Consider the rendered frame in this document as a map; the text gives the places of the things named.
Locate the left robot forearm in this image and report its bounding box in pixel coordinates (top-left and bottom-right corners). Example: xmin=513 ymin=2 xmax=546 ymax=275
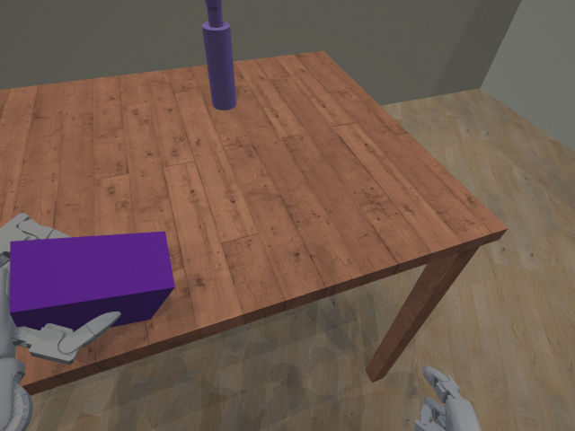
xmin=0 ymin=357 xmax=33 ymax=431

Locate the right robot hand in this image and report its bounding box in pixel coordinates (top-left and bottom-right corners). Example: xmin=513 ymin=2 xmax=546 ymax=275
xmin=415 ymin=365 xmax=482 ymax=431

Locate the sponge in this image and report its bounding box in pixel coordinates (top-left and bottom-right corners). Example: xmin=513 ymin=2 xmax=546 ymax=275
xmin=10 ymin=232 xmax=175 ymax=332

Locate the table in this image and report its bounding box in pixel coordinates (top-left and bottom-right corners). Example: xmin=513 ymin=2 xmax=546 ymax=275
xmin=0 ymin=51 xmax=508 ymax=396

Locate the left robot hand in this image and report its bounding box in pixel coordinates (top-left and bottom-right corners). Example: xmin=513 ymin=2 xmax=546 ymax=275
xmin=0 ymin=213 xmax=121 ymax=365

